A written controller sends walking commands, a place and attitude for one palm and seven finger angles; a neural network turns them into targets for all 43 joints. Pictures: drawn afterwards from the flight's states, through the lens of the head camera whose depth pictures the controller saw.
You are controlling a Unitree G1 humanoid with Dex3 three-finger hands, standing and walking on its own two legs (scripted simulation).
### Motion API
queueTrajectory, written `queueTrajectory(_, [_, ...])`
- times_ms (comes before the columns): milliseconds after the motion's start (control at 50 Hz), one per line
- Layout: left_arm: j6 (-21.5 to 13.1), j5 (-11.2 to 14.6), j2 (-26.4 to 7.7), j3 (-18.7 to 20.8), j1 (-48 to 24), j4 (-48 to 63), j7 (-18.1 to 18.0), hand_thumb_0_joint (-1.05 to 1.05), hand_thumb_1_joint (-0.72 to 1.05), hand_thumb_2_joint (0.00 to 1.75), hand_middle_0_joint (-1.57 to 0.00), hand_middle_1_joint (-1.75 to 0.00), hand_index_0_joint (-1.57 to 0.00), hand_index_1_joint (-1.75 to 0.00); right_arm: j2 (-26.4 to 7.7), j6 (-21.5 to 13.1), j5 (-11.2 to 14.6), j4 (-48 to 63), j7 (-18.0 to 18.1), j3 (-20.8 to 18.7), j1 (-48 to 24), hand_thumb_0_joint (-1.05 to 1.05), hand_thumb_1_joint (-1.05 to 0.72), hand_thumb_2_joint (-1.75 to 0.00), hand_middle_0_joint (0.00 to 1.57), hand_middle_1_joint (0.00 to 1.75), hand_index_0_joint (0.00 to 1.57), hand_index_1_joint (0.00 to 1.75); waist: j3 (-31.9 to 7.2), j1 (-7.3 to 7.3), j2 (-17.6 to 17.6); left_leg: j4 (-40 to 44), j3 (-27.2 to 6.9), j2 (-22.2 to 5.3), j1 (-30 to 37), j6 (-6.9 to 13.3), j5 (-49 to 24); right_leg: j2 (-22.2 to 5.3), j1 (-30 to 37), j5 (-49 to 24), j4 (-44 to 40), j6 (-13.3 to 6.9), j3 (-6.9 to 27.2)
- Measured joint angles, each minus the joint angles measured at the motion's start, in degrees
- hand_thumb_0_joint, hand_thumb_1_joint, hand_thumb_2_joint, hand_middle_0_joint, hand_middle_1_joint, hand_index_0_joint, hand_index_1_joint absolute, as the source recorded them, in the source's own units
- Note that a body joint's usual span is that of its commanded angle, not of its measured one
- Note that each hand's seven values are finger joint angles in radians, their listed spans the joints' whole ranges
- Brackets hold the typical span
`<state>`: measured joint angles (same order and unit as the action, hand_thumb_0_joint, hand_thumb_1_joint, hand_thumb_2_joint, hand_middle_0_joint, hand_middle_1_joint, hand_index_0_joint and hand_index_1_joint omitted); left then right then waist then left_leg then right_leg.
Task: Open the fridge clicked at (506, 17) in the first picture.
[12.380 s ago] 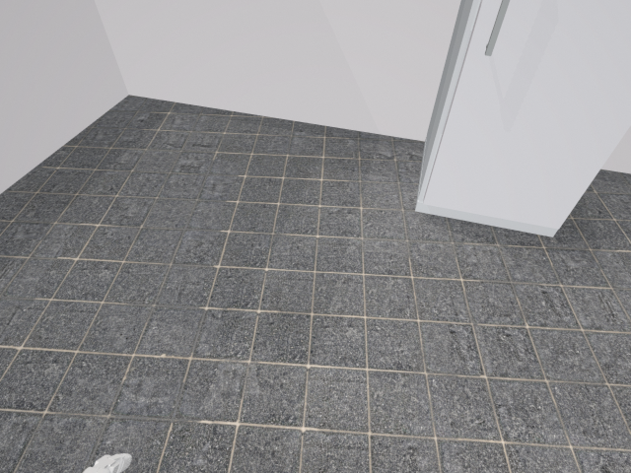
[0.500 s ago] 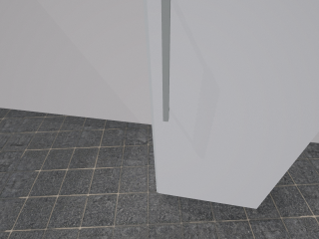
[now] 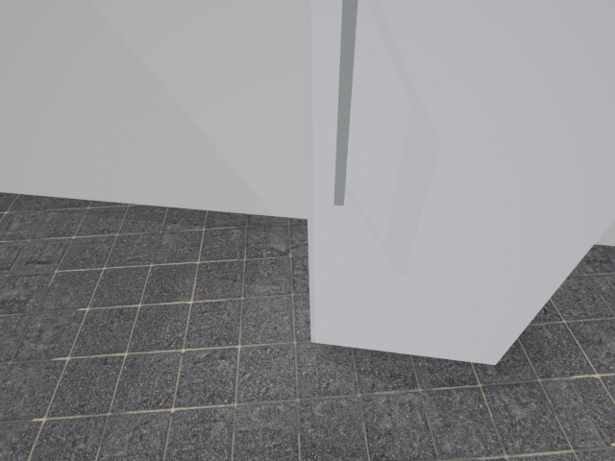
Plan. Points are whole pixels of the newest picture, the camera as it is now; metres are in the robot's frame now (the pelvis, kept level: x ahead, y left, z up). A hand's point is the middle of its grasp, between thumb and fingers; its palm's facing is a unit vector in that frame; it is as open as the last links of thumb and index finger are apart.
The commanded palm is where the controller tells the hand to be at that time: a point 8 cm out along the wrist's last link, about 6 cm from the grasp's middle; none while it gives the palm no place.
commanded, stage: come to a stop and stand still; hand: left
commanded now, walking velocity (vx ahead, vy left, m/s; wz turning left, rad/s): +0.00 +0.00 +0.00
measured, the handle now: (345, 103) +0.58 -0.03 +0.20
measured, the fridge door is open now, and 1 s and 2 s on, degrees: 0 0 0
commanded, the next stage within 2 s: look again from close up in 0.48 s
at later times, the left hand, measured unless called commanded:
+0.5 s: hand out of the picture -0.04 +0.15 -0.18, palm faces +0.13 -0.98 -0.17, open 7.4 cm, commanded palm none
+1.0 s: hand out of the picture +0.04 +0.17 -0.16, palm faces +0.05 -0.98 -0.20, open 7.3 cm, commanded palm none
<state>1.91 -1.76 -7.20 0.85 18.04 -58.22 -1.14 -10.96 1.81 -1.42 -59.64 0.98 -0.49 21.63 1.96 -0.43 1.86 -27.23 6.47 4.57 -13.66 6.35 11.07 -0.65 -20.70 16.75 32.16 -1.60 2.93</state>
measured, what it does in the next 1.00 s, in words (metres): stands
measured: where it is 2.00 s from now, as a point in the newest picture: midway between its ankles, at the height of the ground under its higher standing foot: outside the picture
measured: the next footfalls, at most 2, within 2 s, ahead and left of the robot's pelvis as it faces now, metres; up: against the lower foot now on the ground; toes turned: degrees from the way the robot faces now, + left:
none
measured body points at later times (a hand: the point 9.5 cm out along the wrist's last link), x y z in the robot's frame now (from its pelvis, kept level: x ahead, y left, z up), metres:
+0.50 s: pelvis -0.01 -0.01 +0.00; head -0.02 -0.02 +0.45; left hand -0.05 +0.20 -0.16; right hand +0.04 -0.24 -0.16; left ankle +0.05 +0.05 -0.73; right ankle +0.06 -0.13 -0.72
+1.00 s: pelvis +0.04 -0.01 +0.01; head +0.06 -0.01 +0.46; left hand +0.04 +0.22 -0.15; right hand +0.01 -0.22 -0.15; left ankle +0.05 +0.05 -0.73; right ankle +0.04 -0.12 -0.73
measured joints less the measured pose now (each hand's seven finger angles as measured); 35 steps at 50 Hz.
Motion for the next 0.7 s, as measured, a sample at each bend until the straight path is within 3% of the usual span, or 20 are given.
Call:
queueTrajectory(140, [0.28,-0.25,0.59,0.48,0.96,-1.20,-0.18,0.01,0.91,0.90,-0.20,-0.30,-0.20,-0.30,0.49,0.25,-0.06,-0.73,0.00,-0.27,-2.45,0.00,-0.90,-0.90,0.20,0.30,0.20,0.30,0.05,0.39,0.55,-1.97,0.19,0.27,-0.05,0.05,1.00,0.11,0.06,-0.06,1.69,0.05,0.80])
queueTrajectory(400, [0.06,-0.11,1.55,0.90,3.13,-2.20,0.24,0.01,0.91,0.90,-0.20,-0.30,-0.20,-0.30,0.49,-0.87,-0.34,2.36,0.26,-0.97,-6.70,0.00,-0.91,-0.90,0.20,0.30,0.20,0.30,-0.87,0.38,-0.37,-2.52,-2.02,0.42,-3.13,-2.01,6.33,2.31,-0.95,0.64,-1.12,0.26,3.09])
queueTrajectory(500, [0.23,-0.47,1.56,1.49,3.48,-1.51,0.33,0.01,0.91,0.90,-0.20,-0.30,-0.20,-0.30,-0.09,-0.08,-0.28,1.24,0.37,-1.37,-6.28,0.00,-0.91,-0.90,0.20,0.30,0.20,0.30,-0.41,1.55,-0.58,-2.53,-1.17,-0.19,-2.75,-0.22,-0.78,2.40,-1.53,2.64,9.49,0.07,0.70])
queueTrajectory(560, [-0.51,-0.46,1.63,1.18,4.79,-1.88,-0.07,0.00,0.91,0.90,-0.20,-0.30,-0.20,-0.30,-0.08,0.26,-0.26,0.82,0.31,-1.20,-6.60,0.00,-0.91,-0.90,0.20,0.30,0.20,0.30,-1.11,2.48,-1.11,-3.99,-0.52,0.14,-3.34,-0.57,0.86,1.83,2.95,0.86,3.78,0.09,0.53])
queueTrajectory(660, [-1.20,0.13,2.57,-0.42,5.11,-3.61,-0.40,0.01,0.91,0.90,-0.20,-0.30,-0.20,-0.30,0.73,-0.75,0.31,1.92,0.13,-0.80,-7.00,0.00,-0.91,-0.90,0.20,0.30,0.20,0.30,-1.16,0.02,0.38,-4.32,-2.69,-0.86,-4.24,-3.83,4.26,2.71,4.42,-3.39,-1.28,-0.07,-1.21])
queueTrajectory(700, [-1.19,0.37,2.44,-0.50,4.31,-3.85,-0.52,0.01,0.91,0.90,-0.20,-0.30,-0.20,-0.30,1.19,-1.24,0.31,1.78,0.39,-0.75,-6.29,0.00,-0.92,-0.90,0.20,0.30,0.20,0.30,-1.07,-0.72,0.22,-4.21,-3.30,-1.48,-4.47,-4.19,3.76,3.19,4.87,-3.98,-2.73,0.00,-1.87])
